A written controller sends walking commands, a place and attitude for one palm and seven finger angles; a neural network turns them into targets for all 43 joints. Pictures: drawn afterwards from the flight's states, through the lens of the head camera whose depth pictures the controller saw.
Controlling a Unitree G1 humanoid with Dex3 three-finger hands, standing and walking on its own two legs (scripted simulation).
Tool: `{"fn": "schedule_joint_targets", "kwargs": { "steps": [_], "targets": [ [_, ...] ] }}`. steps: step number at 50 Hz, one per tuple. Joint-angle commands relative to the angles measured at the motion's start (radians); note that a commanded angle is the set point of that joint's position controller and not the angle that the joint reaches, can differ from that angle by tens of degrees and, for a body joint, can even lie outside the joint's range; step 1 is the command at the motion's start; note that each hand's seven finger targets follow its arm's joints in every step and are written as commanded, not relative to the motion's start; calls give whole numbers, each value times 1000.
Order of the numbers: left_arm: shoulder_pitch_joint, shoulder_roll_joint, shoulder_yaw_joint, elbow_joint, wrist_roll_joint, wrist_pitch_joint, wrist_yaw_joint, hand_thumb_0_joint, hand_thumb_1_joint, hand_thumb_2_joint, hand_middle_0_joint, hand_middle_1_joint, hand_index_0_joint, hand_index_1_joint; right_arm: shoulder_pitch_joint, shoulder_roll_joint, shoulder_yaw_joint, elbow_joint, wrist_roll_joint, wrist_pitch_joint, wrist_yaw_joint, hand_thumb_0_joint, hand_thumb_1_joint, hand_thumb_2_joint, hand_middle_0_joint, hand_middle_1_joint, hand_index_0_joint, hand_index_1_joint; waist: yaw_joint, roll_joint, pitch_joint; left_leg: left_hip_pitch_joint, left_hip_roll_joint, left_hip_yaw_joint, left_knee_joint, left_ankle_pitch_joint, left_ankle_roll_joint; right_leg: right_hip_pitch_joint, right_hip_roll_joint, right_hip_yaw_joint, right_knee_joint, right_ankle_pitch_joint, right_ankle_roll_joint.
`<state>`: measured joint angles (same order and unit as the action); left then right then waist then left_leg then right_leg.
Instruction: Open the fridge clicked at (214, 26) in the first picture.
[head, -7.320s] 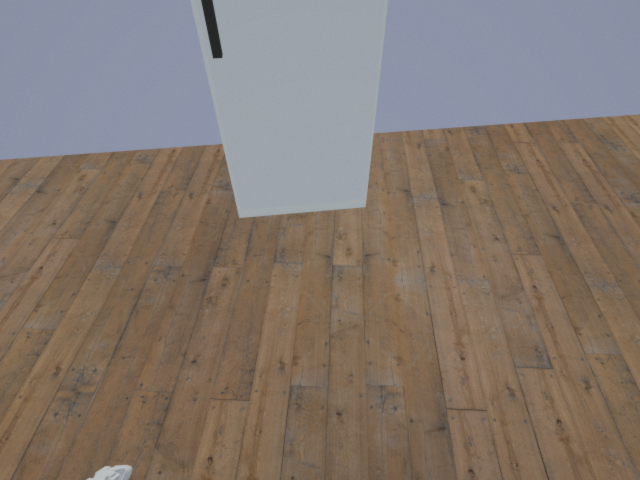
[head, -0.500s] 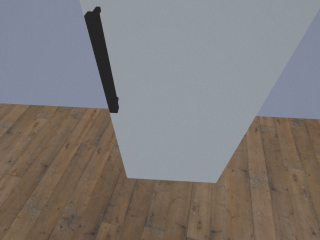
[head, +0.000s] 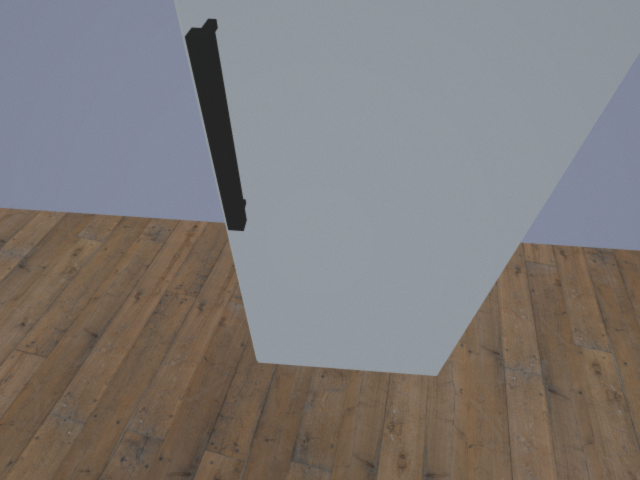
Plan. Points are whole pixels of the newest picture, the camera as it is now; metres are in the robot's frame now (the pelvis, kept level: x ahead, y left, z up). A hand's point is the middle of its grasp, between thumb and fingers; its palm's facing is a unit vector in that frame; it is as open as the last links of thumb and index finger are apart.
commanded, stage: shuffle to correct the standing spot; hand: left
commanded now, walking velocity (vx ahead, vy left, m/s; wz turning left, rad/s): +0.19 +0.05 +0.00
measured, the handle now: (226, 140) +0.52 +0.18 +0.15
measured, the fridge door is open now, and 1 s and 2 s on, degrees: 0 0 0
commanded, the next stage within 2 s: come to a stop and stand still in 0.06 s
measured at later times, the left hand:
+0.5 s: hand out of the picture +0.11 +0.20 -0.18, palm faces +0.07 -0.97 -0.23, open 7.3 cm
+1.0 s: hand out of the picture +0.04 +0.21 -0.17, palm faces +0.05 -0.98 -0.21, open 7.3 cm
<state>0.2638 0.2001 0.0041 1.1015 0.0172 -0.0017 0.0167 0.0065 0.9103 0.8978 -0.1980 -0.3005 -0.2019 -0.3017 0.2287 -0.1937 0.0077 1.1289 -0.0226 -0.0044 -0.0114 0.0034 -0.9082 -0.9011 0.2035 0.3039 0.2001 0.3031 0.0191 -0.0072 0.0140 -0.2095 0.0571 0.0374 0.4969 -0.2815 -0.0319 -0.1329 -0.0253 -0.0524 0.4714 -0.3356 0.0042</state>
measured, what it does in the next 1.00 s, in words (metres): steps on the spot: right foot, then right foot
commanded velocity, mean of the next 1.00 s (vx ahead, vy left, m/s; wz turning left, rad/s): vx -0.03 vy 0.01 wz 0.00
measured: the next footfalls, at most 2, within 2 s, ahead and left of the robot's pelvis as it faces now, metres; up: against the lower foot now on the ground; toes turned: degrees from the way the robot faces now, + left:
right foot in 0.32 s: +0.09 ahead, -0.09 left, +0.00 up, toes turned -7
right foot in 0.86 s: +0.05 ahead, -0.09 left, +0.00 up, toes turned -1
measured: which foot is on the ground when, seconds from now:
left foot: down 0.00-1.00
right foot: down 0.00-0.14, up 0.16-0.30, down 0.32-0.60, up 0.62-0.84, down 0.86-1.00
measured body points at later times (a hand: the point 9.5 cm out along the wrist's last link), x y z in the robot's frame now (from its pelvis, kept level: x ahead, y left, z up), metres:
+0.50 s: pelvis +0.07 +0.01 -0.01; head +0.11 +0.02 +0.44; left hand +0.10 +0.25 -0.16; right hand +0.03 -0.19 -0.17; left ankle +0.00 +0.13 -0.72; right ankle +0.05 -0.09 -0.74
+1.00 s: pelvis +0.03 +0.03 +0.00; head +0.05 +0.03 +0.45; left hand +0.04 +0.26 -0.15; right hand +0.10 -0.19 -0.15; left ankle +0.04 +0.13 -0.74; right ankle +0.01 -0.09 -0.74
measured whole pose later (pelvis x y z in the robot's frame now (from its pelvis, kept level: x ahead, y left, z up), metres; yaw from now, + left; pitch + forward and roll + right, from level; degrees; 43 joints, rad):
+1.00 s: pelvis +0.03 +0.03 +0.00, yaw +2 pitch -1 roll +1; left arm 0.27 0.16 0.01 1.07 0.02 0.01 0.03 0.01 0.92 0.90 -0.20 -0.30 -0.20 -0.30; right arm 0.17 -0.16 -0.03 1.05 -0.01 -0.01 -0.02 -0.01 -0.93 -0.90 0.21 0.30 0.20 0.30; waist 0.01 0.00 0.04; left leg -0.22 0.01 0.13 0.46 -0.23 0.03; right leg -0.19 -0.04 -0.04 0.50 -0.30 0.01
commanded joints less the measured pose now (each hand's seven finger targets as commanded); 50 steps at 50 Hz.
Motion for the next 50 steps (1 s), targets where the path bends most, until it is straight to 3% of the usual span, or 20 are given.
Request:
{"fn": "schedule_joint_targets", "kwargs": {
  "steps": [1, 5, 7, 9, 12, 14, 16, 17, 19, 21, 25, 28, 30, 31, 34, 39, 43, 44, 46, 50],
  "targets": [
    [121, 147, 46, -16, 5, -9, 2, 0, 900, 900, -200, -300, -200, -300, 23, -60, -20, -63, -4, -10, 1, 0, -900, -900, 200, 300, 200, 300, 17, -165, 151, -157, -18, 64, 106, -90, 30, -77, -197, 230, -220, -143, -119],
    [96, 102, 52, -35, 7, -14, -2, 0, 900, 900, -200, -300, -200, -300, 167, -72, -27, -26, 1, -33, -2, 0, -900, -900, 200, 300, 200, 300, -39, 43, 105, 47, 29, 6, -25, 111, 59, -158, -85, 54, 24, 9, -74],
    [50, 31, 38, -68, 7, -21, -4, 0, 900, 900, -200, -300, -200, -300, 308, -144, -46, 18, -4, -39, -18, 0, -900, -900, 200, 300, 200, 300, -82, 321, 78, 201, 229, -272, -156, 352, 190, -364, 27, -94, 350, -176, -23],
    [-39, 21, 35, -103, 6, -32, -1, 0, 900, 900, -200, -300, -200, -300, 334, -104, -38, 26, -6, -43, -30, 0, -900, -900, 200, 300, 200, 300, -91, 186, 130, 225, 305, -340, -146, 619, 288, -505, -22, -16, 521, -301, -40],
    [15, -35, 34, -80, -5, -25, -4, 0, 900, 900, -200, -300, -200, -300, 212, -83, -29, -5, -8, -44, -41, 0, -900, -900, 200, 300, 200, 300, -26, 163, 75, 82, 213, -159, -121, 710, 215, -269, -47, -10, 309, -199, -24],
    [133, -27, 37, -40, -5, -29, -1, 0, 900, 900, -200, -300, -200, -300, 143, -68, -26, -15, 6, -42, -47, 0, -900, -900, 200, 300, 200, 300, 37, 105, 14, 55, 122, -69, -14, 649, 127, -65, -30, -36, -24, 166, -5],
    [184, 96, 49, -13, -5, -48, 15, 0, 900, 900, -200, -300, -200, -300, 180, -38, -29, -25, 26, -46, -41, 0, -900, -900, 200, 300, 200, 300, 23, -94, -97, -78, 42, -19, 20, 200, 43, 171, -212, 152, -8, 697, -65],
    [146, 135, 52, -20, -6, -42, 16, 0, 900, 900, -200, -300, -200, -300, 198, -36, -40, -21, 28, -41, -36, 0, -900, -900, 200, 300, 200, 300, 0, -86, -75, -97, 1, -16, -8, 2, 30, 154, -292, 156, 15, 854, -111],
    [137, 89, 46, -18, -4, -34, 31, 0, 900, 900, -200, -300, -200, -300, 188, 36, -38, -12, 22, -11, -44, 0, -900, -900, 200, 300, 200, 300, 8, -239, -34, -107, -7, 32, 111, -121, 10, 125, -295, 135, 25, 1124, -134],
    [139, 81, 44, -20, 6, -24, 43, 0, 900, 900, -200, -300, -200, -300, 161, 42, -40, -20, 21, 2, -41, 0, -900, -900, 200, 300, 200, 300, 26, -223, -21, -168, -1, 27, 236, -249, 12, 127, -321, 142, 16, 1189, -173],
    [62, 109, 67, -65, 12, -7, 50, 0, 900, 900, -200, -300, -200, -300, 138, 49, -49, -45, 19, 11, -31, 0, -900, -900, 200, 300, 200, 300, 8, -133, -56, -160, -19, 41, 190, -178, 5, 108, -302, 114, 34, 1035, -195],
    [-8, 96, 70, -105, 1, 11, 39, 0, 900, 900, -200, -300, -200, -300, 192, 14, -61, -42, 11, 9, -27, 0, -900, -900, 200, 300, 200, 300, -41, -79, -56, 93, 24, 49, -65, 256, 19, -108, -197, 39, 107, 615, -95],
    [-27, 24, 54, -140, 1, 22, 35, 0, 900, 900, -200, -300, -200, -300, 154, -69, -67, -74, 3, -3, -28, 0, -900, -900, 200, 300, 200, 300, -35, 258, -15, 77, 256, -167, -151, 797, 170, -218, -24, -43, 318, -109, 8],
    [-42, 32, 59, -134, 3, 35, 39, 0, 900, 900, -200, -300, -200, -300, 120, -67, -62, -78, -2, -6, -37, 0, -900, -900, 200, 300, 200, 300, -36, 251, 14, 26, 281, -203, -168, 813, 224, -233, -19, 30, 458, -241, 7],
    [0, 6, 52, -108, 10, 33, 29, 0, 900, 900, -200, -300, -200, -300, 23, -63, -57, -118, -6, -12, -39, 0, -900, -900, 200, 300, 200, 300, 5, 128, 27, 47, 227, -123, -137, 713, 229, -260, -41, 53, 443, -180, 3],
    [10, 10, 40, -107, 9, 19, 20, 0, 900, 900, -200, -300, -200, -300, 28, -98, -67, -125, -3, -13, -32, 0, -900, -900, 200, 300, 200, 300, -7, 116, -16, 91, 191, -100, -122, 590, 200, -157, -35, 8, 140, -73, 14],
    [33, 88, 37, -92, 9, -12, 22, 0, 900, 900, -200, -300, -200, -300, 16, -59, -59, -137, 16, -17, -19, 0, -900, -900, 200, 300, 200, 300, -26, -38, -38, 23, 53, -19, -62, 186, 64, -65, -159, 142, -79, 329, -37],
    [19, 100, 34, -96, 10, -14, 20, 0, 900, 900, -200, -300, -200, -300, 15, -52, -59, -129, 13, -15, -15, 0, -900, -900, 200, 300, 200, 300, -29, 13, -32, 42, 41, -20, -75, 207, 57, -81, -168, 134, -56, 382, -47],
    [18, 81, 26, -84, 6, -17, 19, 0, 900, 900, -200, -300, -200, -300, 16, -50, -56, -111, 9, -8, -15, 0, -900, -900, 200, 300, 200, 300, -31, -116, -40, 79, 47, -9, -71, 175, 49, -115, -142, 122, -75, 305, -38],
    [31, 66, 16, -65, 3, -14, 17, 0, 900, 900, -200, -300, -200, -300, 18, -52, -40, -79, 9, -15, -12, 0, -900, -900, 200, 300, 200, 300, -19, -48, 29, 55, 60, -28, -140, 144, 55, -130, -107, 105, -118, 157, -22]
  ]
}}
